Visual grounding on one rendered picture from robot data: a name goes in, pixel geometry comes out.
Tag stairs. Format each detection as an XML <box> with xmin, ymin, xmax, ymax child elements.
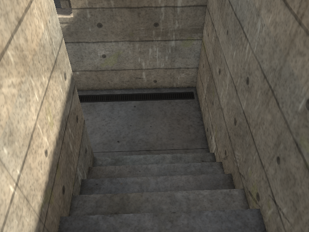
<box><xmin>58</xmin><ymin>153</ymin><xmax>267</xmax><ymax>232</ymax></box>

